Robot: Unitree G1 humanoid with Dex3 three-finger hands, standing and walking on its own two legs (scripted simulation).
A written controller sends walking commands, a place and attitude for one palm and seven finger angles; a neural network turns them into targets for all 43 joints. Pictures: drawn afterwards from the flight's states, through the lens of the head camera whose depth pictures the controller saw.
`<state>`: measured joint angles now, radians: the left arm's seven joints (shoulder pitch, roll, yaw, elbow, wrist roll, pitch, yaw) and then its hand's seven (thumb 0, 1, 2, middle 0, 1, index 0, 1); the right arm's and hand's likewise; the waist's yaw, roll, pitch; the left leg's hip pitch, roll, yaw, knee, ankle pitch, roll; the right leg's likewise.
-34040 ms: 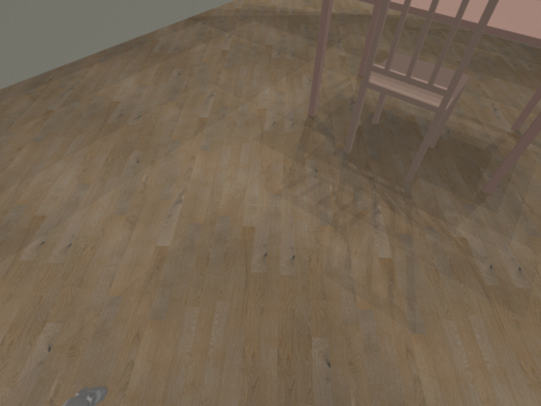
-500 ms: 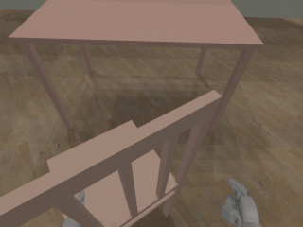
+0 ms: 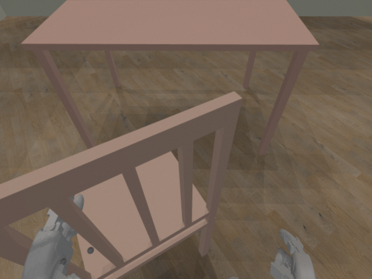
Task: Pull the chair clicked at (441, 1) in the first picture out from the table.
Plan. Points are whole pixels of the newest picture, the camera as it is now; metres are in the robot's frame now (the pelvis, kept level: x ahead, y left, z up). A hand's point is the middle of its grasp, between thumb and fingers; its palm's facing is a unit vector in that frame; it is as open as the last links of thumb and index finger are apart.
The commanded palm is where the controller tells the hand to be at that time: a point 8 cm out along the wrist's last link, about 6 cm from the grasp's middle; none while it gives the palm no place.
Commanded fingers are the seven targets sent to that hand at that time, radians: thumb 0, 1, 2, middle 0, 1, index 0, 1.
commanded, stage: draw the hand back to the body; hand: left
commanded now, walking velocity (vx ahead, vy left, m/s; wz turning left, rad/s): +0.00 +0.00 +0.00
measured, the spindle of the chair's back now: (144, 213) +0.26 +0.11 +0.01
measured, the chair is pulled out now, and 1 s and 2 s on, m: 0.56 0.56 0.66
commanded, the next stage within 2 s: step back with the hand held close in 1.06 s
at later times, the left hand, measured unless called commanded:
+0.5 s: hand (57, 222) +0.19 +0.21 +0.13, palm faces +0.27 -0.89 -0.36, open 11.9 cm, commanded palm +0.15 +0.28 +0.21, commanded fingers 0.00 0.61 0.76 -0.16 -0.24 -0.16 -0.24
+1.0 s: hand (35, 220) +0.19 +0.25 +0.13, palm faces +0.35 -0.85 -0.39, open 9.8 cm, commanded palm +0.17 +0.30 +0.24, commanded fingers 0.00 0.90 0.90 -0.20 -0.30 -0.20 -0.30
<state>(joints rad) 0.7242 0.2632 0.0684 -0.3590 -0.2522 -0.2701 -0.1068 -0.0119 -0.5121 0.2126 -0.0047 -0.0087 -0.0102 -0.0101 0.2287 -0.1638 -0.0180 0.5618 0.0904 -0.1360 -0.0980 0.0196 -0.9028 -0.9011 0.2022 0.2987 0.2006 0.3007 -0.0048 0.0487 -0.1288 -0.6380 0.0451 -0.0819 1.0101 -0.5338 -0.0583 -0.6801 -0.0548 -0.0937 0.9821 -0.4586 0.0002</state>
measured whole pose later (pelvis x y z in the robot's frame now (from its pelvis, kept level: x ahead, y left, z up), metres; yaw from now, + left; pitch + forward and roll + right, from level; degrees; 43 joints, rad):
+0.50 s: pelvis +0.03 -0.01 +0.06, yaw +0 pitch -3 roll -1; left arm 0.64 0.35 0.11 -0.39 -0.11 0.07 0.16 0.00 0.27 0.59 -0.12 -0.17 -0.12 -0.17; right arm 0.18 -0.22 0.01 0.64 0.05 -0.20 -0.13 0.02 -0.90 -0.90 0.20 0.30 0.20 0.30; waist 0.04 0.06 0.00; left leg -0.11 0.07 -0.06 0.52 -0.35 -0.07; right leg -0.17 -0.02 -0.10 0.53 -0.30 -0.01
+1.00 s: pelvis +0.04 +0.00 +0.06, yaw +1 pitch -4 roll -1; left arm 0.61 0.37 0.16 -0.39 -0.12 0.17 0.17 0.02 0.48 0.75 -0.20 -0.30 -0.21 -0.30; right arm 0.19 -0.22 0.04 0.67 0.04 -0.23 -0.08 0.02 -0.90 -0.90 0.20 0.30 0.20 0.30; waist 0.07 0.05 0.02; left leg -0.07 0.05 -0.06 0.48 -0.34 -0.05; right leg -0.12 -0.05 -0.11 0.49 -0.30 0.01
